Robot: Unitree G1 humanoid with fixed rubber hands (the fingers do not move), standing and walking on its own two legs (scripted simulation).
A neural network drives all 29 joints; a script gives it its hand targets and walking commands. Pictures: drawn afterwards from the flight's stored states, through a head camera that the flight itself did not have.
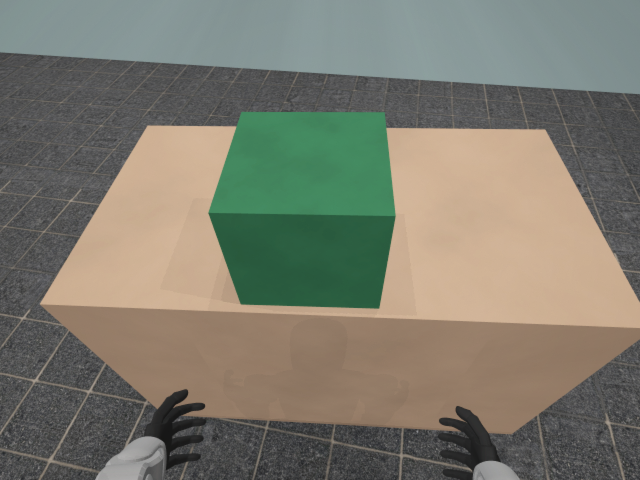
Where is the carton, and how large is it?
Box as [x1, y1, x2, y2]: [208, 112, 395, 308]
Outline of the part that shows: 241,112 208,212 240,303 378,308 395,216 384,112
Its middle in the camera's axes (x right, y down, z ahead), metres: -0.01 -0.05 +0.66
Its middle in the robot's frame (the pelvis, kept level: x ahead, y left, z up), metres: +0.52 +0.04 +0.00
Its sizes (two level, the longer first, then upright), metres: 0.243 0.240 0.232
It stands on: a pedestal, 0.66 m high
